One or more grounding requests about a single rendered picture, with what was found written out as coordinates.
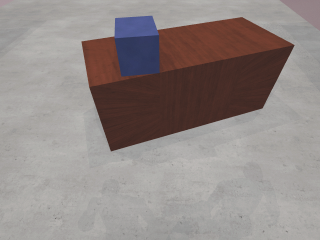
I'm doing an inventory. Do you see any pedestal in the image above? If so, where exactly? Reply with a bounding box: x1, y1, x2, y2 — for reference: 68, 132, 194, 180
81, 17, 295, 151

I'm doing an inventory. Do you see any carton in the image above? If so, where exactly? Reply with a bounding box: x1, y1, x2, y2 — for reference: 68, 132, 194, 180
114, 15, 160, 77

